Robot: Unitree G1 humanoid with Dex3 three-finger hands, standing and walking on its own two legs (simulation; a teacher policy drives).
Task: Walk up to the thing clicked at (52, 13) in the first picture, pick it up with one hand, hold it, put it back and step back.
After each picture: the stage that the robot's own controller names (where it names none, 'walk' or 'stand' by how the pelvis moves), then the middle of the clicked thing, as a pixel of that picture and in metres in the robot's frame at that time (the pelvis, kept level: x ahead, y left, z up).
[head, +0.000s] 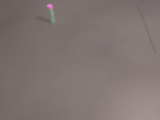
stand; (51, 14) +1.94 +0.36 -0.65
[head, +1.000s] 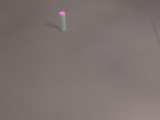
walk; (62, 21) +1.83 +0.17 -0.64
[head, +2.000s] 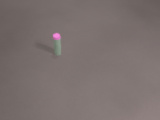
walk; (57, 44) +1.23 +0.17 -0.65
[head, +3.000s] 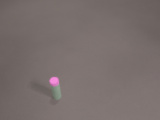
walk; (55, 88) +0.75 +0.20 -0.65
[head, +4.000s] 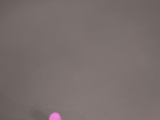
stand; out of the picture +0.41 +0.22 -0.63
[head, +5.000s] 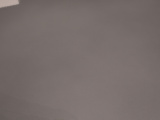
stand; out of the picture +0.37 +0.21 -0.66
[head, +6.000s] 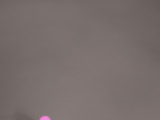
walk; out of the picture +0.41 +0.19 -0.65
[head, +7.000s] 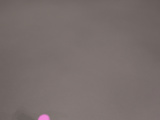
stand; out of the picture +0.42 +0.23 -0.62
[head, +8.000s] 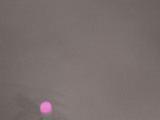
stand; (46, 113) +0.42 +0.16 -0.63
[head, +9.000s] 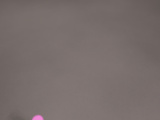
walk; out of the picture +0.44 +0.26 -0.61
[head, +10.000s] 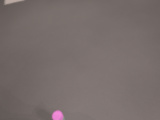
walk; out of the picture +0.45 +0.25 -0.65
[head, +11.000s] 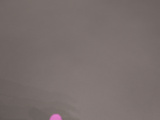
stand; out of the picture +0.34 +0.16 -0.62
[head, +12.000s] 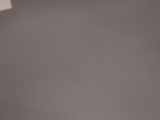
stand; out of the picture +0.32 +0.21 -0.65
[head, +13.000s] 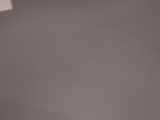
stand; out of the picture +0.31 +0.21 -0.66
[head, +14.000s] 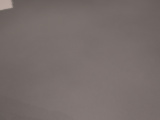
stand; out of the picture +0.30 +0.21 -0.66
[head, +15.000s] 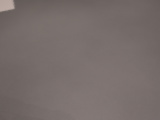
go down; out of the picture +0.30 +0.21 -0.66
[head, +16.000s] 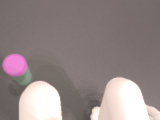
go down; (20, 72) +0.39 +0.23 -0.25
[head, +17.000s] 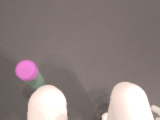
approach; (32, 77) +0.38 +0.22 -0.25
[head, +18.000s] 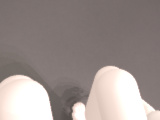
close in; out of the picture +0.37 +0.26 -0.15
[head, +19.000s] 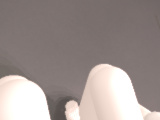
close; out of the picture +0.37 +0.26 -0.15
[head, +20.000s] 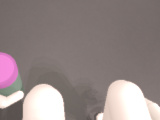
lift; (7, 83) +0.32 +0.24 -0.03
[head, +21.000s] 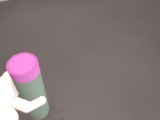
hold; (32, 91) +0.31 +0.16 +0.08
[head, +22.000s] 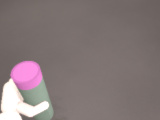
hold; (36, 96) +0.31 +0.16 +0.03
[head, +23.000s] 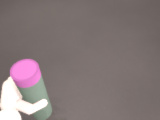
hold; (35, 94) +0.31 +0.16 +0.03
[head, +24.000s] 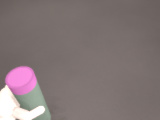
crouch; (32, 101) +0.30 +0.17 +0.02
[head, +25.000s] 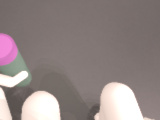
lower; (13, 66) +0.40 +0.20 -0.06
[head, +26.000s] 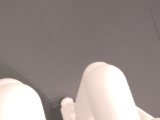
lower; out of the picture +0.40 +0.27 -0.15
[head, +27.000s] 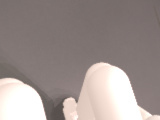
lower; out of the picture +0.38 +0.27 -0.15
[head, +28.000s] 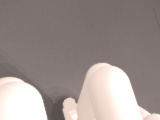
lower; out of the picture +0.37 +0.27 -0.16
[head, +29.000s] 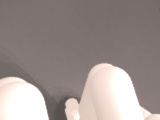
lower; out of the picture +0.36 +0.27 -0.15
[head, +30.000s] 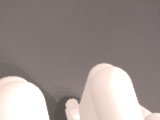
open; out of the picture +0.36 +0.27 -0.15
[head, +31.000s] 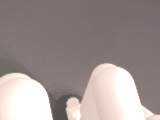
rise; out of the picture +0.35 +0.26 -0.16
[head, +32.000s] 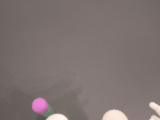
walk; (44, 108) +0.34 +0.21 -0.46
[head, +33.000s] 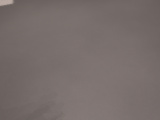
stand; out of the picture +0.31 +0.20 -0.60
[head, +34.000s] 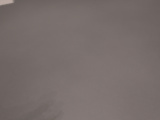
stand; out of the picture +0.30 +0.20 -0.60
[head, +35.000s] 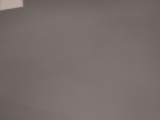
stand; out of the picture +0.32 +0.20 -0.64
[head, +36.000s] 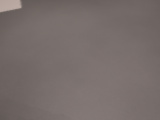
stand; out of the picture +0.31 +0.20 -0.66
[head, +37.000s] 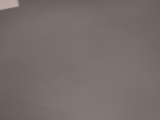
stand; out of the picture +0.29 +0.20 -0.66
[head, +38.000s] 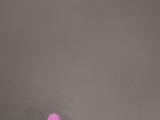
walk; out of the picture +0.34 +0.16 -0.63
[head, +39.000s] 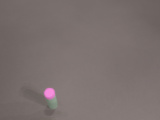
walk; (51, 99) +0.51 +0.20 -0.64
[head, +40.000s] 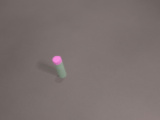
walk; (60, 67) +0.83 +0.27 -0.64
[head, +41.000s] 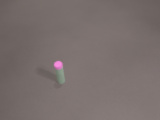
stand; (59, 73) +0.89 +0.20 -0.64
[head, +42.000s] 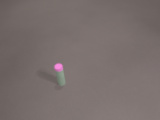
stand; (60, 75) +0.91 +0.20 -0.66
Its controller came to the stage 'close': yes
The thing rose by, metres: 0.67
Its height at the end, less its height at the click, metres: +0.00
